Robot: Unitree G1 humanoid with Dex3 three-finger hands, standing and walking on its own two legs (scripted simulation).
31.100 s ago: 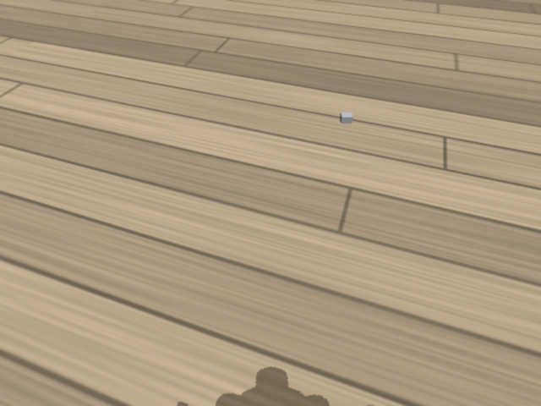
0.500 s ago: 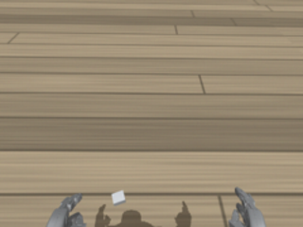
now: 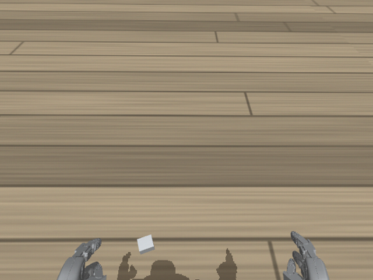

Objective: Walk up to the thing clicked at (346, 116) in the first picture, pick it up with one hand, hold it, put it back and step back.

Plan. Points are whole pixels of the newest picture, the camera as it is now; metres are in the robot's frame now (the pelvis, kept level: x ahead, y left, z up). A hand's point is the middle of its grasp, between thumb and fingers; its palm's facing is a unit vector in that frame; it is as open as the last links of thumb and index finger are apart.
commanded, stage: home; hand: left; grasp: from above
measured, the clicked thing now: (145, 244) +0.43 +0.20 -0.69
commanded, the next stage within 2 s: stand in 0.14 s
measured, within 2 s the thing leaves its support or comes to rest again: neither
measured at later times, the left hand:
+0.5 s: hand out of the picture +0.11 +0.23 -0.10, palm faces +0.03 -0.94 -0.33, open 7.4 cm
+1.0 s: hand out of the picture +0.02 +0.25 -0.10, palm faces +0.04 -0.95 -0.32, open 7.4 cm
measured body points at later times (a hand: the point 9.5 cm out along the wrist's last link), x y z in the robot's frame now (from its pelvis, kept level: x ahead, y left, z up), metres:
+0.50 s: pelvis -0.01 +0.00 +0.03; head +0.01 +0.01 +0.48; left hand +0.11 +0.28 -0.08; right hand +0.11 -0.27 -0.08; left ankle +0.00 +0.12 -0.68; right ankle +0.00 -0.14 -0.68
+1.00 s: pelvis -0.02 +0.01 +0.06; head -0.03 +0.01 +0.51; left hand +0.02 +0.29 -0.08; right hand +0.06 -0.27 -0.08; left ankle +0.00 +0.12 -0.68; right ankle +0.00 -0.14 -0.68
